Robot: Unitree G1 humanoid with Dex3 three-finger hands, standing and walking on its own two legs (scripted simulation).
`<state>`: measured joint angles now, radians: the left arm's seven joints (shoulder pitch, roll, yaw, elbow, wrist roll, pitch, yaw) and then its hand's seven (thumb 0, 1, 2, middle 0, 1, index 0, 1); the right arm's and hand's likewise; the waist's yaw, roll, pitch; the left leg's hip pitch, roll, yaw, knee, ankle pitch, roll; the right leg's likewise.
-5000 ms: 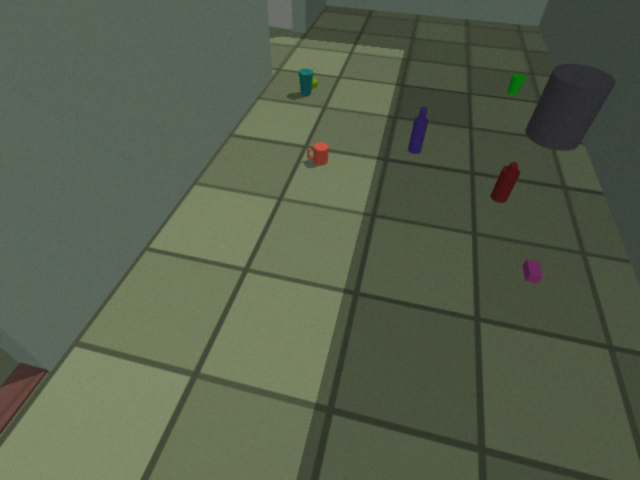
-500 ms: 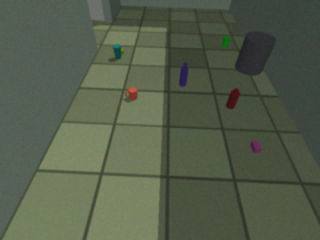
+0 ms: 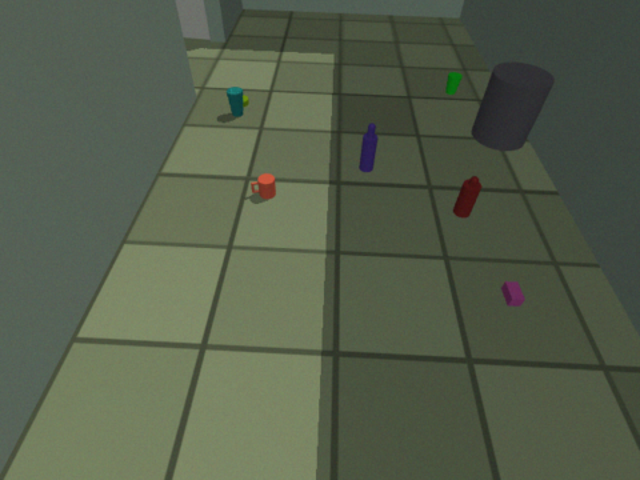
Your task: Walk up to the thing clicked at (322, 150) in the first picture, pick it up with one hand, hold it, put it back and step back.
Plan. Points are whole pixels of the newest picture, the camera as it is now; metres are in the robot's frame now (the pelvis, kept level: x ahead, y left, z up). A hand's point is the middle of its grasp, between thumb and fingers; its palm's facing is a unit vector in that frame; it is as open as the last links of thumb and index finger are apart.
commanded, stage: stand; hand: left
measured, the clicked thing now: (263, 186) +1.51 +0.24 -0.73
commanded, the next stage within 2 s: walk up in 0.58 s
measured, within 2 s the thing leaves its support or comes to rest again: neither
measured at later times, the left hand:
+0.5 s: hand out of the picture +0.07 +0.25 -0.16, palm faces -0.04 -0.94 -0.34, open 7.4 cm
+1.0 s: hand out of the picture +0.09 +0.25 -0.13, palm faces +0.04 -0.90 -0.44, open 7.4 cm
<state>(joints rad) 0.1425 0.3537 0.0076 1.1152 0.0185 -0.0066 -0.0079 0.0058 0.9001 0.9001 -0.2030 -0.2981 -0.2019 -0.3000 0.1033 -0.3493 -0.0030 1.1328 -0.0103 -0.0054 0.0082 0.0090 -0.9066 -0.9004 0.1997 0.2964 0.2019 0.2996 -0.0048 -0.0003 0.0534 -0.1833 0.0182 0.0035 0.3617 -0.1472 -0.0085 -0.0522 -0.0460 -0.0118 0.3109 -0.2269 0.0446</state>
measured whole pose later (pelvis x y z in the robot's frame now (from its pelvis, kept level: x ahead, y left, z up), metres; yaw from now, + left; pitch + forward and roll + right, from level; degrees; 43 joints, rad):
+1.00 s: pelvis +0.10 -0.04 +0.00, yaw +1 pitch -2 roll -1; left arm 0.35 0.41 0.08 0.99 0.03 -0.07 -0.04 0.01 0.90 0.90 -0.20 -0.30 -0.20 -0.30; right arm 0.21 -0.45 -0.09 1.00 -0.02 -0.01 0.08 0.01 -0.91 -0.90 0.20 0.30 0.20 0.30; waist 0.03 0.08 0.05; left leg -0.50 0.01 -0.08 0.89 -0.23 0.00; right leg 0.06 0.01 -0.12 0.28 -0.30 -0.02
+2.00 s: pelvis +0.58 -0.04 -0.02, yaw +3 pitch -2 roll -2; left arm 0.38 0.42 0.05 0.87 0.02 -0.08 -0.06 0.01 0.90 0.90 -0.21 -0.30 -0.21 -0.30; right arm 0.24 -0.41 -0.06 0.87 -0.02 -0.04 0.10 0.01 -0.91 -0.90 0.20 0.30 0.20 0.30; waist 0.05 0.03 0.07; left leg -0.43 0.07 0.05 0.58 -0.17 0.03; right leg -0.08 -0.06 -0.13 0.52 -0.40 0.02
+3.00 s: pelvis +0.94 +0.01 -0.02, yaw +1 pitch -2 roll -1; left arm 0.34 0.44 0.04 0.91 0.01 -0.04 -0.03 0.01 0.90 0.90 -0.20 -0.30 -0.20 -0.30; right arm 0.31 -0.41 -0.06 0.85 -0.02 -0.08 0.05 0.01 -0.91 -0.90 0.20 0.30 0.20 0.30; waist -0.01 -0.04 0.06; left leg -0.33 0.04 0.08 0.62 -0.25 0.03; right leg -0.38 -0.03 0.01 1.03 -0.44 -0.04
